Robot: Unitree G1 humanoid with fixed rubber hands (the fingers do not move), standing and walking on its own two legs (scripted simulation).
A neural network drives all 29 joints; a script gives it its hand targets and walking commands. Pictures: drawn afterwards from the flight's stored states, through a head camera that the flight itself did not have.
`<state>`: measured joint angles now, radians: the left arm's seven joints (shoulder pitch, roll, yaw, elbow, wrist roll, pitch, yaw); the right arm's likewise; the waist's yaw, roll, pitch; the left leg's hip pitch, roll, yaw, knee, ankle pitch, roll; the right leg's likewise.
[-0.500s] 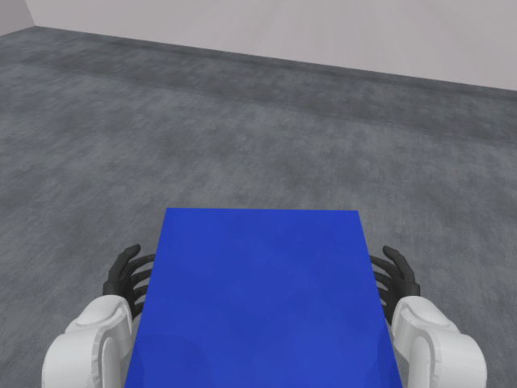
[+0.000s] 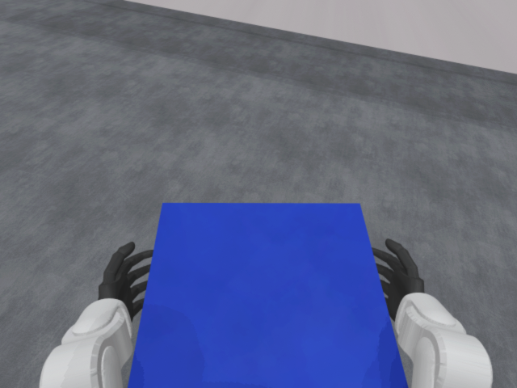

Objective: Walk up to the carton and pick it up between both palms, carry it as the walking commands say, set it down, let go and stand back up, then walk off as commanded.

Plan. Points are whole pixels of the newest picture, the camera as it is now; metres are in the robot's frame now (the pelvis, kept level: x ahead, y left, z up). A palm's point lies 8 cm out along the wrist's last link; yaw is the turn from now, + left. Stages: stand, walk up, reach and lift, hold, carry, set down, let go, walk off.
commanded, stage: carry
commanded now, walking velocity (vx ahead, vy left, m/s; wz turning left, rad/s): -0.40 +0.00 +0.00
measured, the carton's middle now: (261, 313) +0.24 +0.00 +0.02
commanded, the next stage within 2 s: none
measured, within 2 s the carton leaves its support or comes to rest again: neither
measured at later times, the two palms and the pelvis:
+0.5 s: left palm out of the picture +0.04 +0.15 +0.11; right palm out of the picture +0.03 -0.22 +0.09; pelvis -0.18 -0.02 +0.01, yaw +0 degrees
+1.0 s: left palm out of the picture -0.20 +0.21 +0.09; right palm out of the picture -0.17 -0.15 +0.11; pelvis -0.40 +0.00 +0.02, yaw +4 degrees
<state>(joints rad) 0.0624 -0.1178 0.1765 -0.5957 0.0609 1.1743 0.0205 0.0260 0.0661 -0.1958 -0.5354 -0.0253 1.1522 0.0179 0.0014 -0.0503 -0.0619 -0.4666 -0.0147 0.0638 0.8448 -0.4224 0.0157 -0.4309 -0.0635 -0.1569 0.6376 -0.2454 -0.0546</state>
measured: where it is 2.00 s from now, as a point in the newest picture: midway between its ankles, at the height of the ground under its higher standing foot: outside the picture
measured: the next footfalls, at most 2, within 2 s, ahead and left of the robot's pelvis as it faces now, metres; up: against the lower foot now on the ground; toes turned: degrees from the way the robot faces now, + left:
left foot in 0.04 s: +0.03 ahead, +0.12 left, +0.00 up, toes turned +4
right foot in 0.42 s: -0.17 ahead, -0.13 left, +0.00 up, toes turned -5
